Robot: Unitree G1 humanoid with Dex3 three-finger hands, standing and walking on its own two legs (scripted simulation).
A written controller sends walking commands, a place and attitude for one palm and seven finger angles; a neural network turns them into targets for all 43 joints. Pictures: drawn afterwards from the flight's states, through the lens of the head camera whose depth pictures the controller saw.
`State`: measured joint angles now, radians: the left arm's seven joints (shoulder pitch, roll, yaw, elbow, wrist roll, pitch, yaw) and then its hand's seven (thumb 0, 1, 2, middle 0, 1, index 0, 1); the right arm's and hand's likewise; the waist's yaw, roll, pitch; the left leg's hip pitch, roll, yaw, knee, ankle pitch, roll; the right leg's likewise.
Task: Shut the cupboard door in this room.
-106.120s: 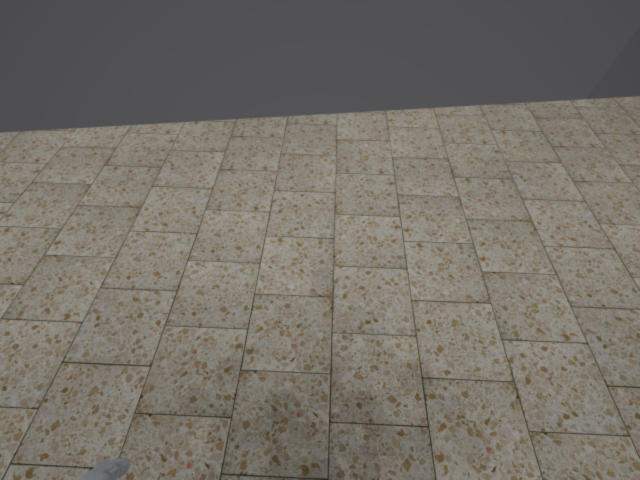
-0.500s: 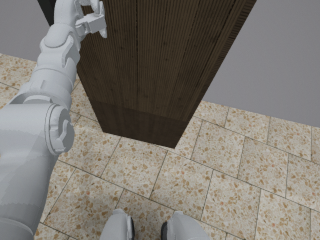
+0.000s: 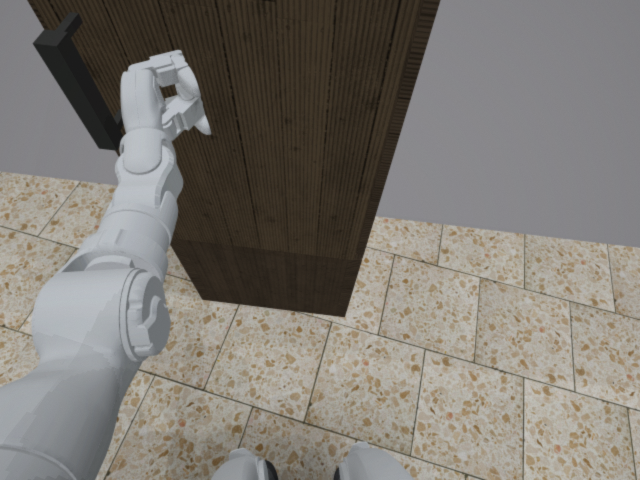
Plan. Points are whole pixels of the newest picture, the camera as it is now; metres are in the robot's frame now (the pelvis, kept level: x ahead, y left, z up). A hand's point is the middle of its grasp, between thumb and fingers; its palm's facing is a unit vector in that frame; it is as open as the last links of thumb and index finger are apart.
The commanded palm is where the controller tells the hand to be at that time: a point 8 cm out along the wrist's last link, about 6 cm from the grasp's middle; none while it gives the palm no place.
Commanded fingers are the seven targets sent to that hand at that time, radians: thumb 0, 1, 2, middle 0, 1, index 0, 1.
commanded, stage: pull the fist back off the door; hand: left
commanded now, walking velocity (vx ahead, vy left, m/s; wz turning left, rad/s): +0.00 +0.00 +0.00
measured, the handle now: (92, 86) +0.60 +0.20 +0.13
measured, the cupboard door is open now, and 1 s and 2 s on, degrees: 0 0 0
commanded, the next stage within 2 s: draw the hand back to the body in 0.26 s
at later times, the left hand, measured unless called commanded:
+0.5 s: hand (179, 131) +0.49 +0.09 +0.15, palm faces +0.07 -1.00 +0.00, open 3.1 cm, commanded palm +0.44 +0.15 +0.14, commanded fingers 0.00 0.90 0.90 -1.30 -1.50 -1.30 -1.50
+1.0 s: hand (86, 236) +0.35 +0.16 +0.17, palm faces +0.13 -0.98 -0.17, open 3.1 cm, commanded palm +0.30 +0.21 +0.18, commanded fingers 0.00 0.90 0.90 -0.97 -1.14 -0.97 -1.14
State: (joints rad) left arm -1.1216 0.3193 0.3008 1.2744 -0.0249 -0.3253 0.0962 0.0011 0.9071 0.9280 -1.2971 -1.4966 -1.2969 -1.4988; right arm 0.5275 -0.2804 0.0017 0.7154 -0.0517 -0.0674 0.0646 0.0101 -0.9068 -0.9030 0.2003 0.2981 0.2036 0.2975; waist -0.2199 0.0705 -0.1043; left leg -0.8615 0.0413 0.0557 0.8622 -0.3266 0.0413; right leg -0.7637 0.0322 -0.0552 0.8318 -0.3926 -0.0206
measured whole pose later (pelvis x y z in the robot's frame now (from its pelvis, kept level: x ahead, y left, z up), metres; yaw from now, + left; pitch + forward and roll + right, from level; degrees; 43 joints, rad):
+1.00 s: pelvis +0.03 -0.02 +0.04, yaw +1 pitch +0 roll +1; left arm -0.12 0.25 0.13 0.19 -0.13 -0.08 -0.02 0.01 0.90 0.90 -1.20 -1.38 -1.19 -1.39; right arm 0.19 -0.25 0.03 0.60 0.06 -0.01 -0.06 0.02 -0.91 -0.90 0.20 0.30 0.20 0.30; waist 0.00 0.07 -0.05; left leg -0.28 0.01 0.06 0.52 -0.24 0.01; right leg -0.21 0.02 -0.04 0.54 -0.33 -0.04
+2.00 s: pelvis +0.04 +0.00 +0.05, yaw +2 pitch -4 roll +0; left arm 0.46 0.34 0.33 -0.36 -0.08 -0.07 0.10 0.01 0.89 0.89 -0.21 -0.30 -0.21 -0.30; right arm 0.19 -0.23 0.02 0.63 0.01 -0.07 -0.07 0.02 -0.91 -0.90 0.20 0.30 0.20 0.30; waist 0.06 0.07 0.00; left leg -0.13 -0.01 0.06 0.41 -0.22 0.03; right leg -0.03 0.01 -0.04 0.37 -0.28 -0.02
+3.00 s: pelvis -0.07 +0.03 +0.03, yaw +4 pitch +0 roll -3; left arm 0.53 0.38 0.42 -0.49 -0.04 -0.23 0.17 0.01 0.89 0.89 -0.21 -0.30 -0.21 -0.30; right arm 0.25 -0.23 0.00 0.61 0.00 -0.04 -0.08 0.02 -0.90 -0.90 0.20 0.30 0.21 0.30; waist 0.01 0.02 -0.01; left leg -0.48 -0.02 0.06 0.63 -0.25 0.06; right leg -0.36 0.03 0.01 0.56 -0.21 0.02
